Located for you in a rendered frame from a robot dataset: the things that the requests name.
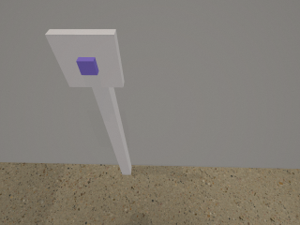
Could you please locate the button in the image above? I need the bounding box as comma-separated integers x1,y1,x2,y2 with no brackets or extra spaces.
76,57,99,76

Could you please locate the panel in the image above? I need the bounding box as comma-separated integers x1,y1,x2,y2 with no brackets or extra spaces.
45,29,132,175

